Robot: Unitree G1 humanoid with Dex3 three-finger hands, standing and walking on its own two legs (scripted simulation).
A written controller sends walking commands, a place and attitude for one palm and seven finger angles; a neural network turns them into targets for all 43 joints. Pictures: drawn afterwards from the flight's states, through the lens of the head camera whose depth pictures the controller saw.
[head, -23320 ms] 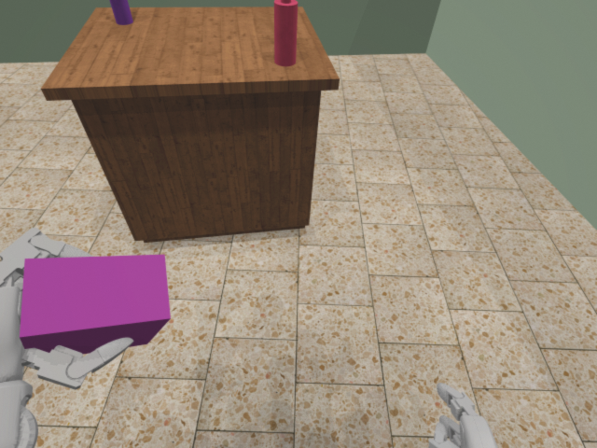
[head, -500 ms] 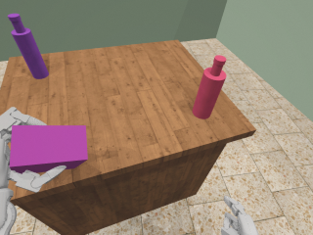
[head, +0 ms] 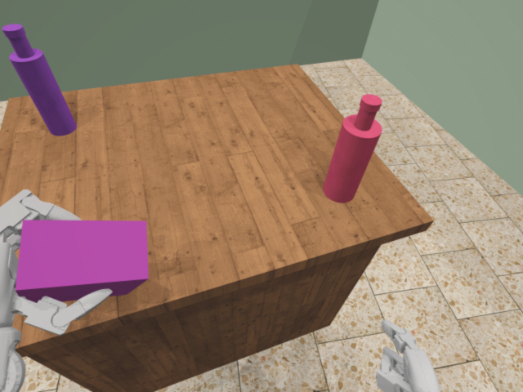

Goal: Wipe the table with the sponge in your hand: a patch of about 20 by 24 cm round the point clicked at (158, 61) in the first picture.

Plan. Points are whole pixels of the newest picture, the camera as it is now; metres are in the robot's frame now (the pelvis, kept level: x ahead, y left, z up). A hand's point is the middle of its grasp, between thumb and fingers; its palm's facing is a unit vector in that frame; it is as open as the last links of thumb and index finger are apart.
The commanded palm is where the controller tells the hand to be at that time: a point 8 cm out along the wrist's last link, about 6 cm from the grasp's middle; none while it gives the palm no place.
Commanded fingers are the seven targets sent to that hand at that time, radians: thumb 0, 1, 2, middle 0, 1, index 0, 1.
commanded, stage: look again from close up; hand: left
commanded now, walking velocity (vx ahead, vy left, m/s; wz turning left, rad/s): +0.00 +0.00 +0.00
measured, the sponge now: (101, 263) +0.23 +0.22 +0.13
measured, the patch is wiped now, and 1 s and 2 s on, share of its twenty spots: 0.00 0.00 0.00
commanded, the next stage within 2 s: turn the palm down, sponge in hand in 0.28 s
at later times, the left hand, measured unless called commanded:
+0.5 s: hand (48, 218) +0.24 +0.26 +0.19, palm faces +0.43 -0.76 -0.48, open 10.4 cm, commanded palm +0.16 +0.27 +0.18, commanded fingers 0.00 0.10 1.30 -1.20 -1.60 -1.20 -1.60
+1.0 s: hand (75, 267) +0.21 +0.23 +0.15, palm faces +0.33 -0.57 -0.75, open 10.4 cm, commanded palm +0.16 +0.25 +0.20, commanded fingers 0.00 0.10 1.30 -1.20 -1.60 -1.20 -1.60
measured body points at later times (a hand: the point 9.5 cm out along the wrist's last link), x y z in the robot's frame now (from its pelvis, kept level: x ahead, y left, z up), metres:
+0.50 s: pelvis -0.01 -0.02 +0.00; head +0.00 -0.01 +0.44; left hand +0.21 +0.30 +0.22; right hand +0.16 -0.24 -0.09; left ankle -0.01 +0.07 -0.74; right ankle +0.03 -0.12 -0.74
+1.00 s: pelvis -0.01 -0.06 -0.01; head -0.02 -0.10 +0.44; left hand +0.18 +0.26 +0.20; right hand +0.20 -0.29 -0.10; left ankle -0.01 +0.07 -0.74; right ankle +0.03 -0.12 -0.74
